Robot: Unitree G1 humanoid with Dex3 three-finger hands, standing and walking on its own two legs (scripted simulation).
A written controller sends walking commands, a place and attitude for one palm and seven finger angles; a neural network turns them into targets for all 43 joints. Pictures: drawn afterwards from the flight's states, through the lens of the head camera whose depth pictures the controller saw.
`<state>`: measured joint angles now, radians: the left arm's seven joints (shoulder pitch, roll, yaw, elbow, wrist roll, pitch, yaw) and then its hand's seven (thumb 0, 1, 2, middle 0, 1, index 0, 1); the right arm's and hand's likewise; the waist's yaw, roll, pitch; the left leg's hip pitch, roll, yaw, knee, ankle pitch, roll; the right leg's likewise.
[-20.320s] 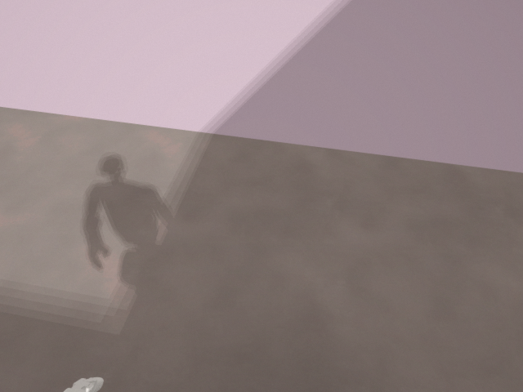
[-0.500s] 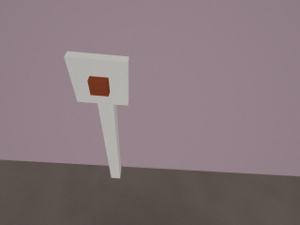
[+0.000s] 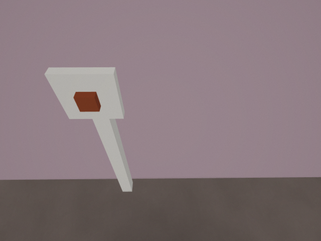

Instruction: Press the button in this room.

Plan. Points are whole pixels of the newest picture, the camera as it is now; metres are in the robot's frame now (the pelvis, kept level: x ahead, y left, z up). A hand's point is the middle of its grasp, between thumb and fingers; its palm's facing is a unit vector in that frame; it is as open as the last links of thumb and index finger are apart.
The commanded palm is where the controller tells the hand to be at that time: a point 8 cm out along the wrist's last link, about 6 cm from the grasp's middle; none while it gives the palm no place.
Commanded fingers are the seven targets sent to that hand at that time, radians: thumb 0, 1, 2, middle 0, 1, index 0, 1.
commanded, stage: come to a stop and stand still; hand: left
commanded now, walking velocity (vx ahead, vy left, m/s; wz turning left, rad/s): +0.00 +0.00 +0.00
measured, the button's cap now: (88, 101) +0.47 +0.23 +0.07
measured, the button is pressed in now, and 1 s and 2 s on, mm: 0 0 0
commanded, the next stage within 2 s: look again from close up in 0.58 s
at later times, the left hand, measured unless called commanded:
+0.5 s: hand out of the picture -0.06 +0.12 -0.17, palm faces +0.06 -0.99 -0.13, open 7.3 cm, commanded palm none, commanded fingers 0.00 0.90 0.90 -0.20 -0.30 -0.20 -0.30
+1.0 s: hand out of the picture +0.04 +0.21 -0.17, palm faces +0.05 -0.97 -0.24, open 7.4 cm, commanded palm none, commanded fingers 0.00 0.90 0.90 -0.20 -0.30 -0.20 -0.30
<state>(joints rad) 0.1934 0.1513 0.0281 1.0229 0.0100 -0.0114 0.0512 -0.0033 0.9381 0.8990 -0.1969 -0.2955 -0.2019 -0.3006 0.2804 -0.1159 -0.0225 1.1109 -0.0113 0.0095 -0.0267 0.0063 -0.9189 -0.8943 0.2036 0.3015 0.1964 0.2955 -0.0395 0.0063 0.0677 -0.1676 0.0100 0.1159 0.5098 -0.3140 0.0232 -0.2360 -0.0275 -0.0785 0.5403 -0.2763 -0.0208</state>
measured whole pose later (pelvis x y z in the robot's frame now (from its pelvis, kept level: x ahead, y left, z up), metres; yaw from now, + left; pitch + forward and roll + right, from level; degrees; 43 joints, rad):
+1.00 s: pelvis -0.01 +0.01 +0.00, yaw +1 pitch -2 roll -1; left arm 0.25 0.21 0.02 1.02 0.02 -0.01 0.04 0.01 0.91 0.90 -0.20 -0.30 -0.20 -0.30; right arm 0.31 -0.19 -0.02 1.04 -0.02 -0.02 -0.02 0.00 -0.91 -0.89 0.20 0.30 0.20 0.30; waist -0.01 0.00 -0.02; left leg -0.19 0.01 0.09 0.53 -0.30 0.04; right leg -0.23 -0.02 -0.10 0.50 -0.24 -0.01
